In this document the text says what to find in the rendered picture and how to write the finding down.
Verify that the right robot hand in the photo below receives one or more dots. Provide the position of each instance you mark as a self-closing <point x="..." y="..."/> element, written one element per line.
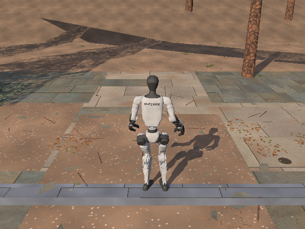
<point x="182" y="131"/>

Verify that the robot right upper arm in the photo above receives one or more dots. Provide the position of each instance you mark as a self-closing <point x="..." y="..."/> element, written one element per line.
<point x="170" y="108"/>

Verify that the left robot forearm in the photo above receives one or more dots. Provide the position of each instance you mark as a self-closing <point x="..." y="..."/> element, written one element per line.
<point x="131" y="123"/>

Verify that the right robot thigh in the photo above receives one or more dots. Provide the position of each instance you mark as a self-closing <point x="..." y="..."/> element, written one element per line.
<point x="163" y="141"/>

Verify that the right robot forearm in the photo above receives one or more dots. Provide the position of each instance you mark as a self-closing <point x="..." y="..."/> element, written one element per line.
<point x="177" y="123"/>

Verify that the robot left upper arm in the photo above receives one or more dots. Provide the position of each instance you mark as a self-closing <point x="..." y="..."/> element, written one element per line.
<point x="135" y="107"/>

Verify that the left robot hand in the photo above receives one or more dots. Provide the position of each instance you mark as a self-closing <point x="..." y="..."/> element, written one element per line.
<point x="135" y="125"/>

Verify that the left robot shin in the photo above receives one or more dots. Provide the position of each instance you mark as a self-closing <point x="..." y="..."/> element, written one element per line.
<point x="146" y="170"/>

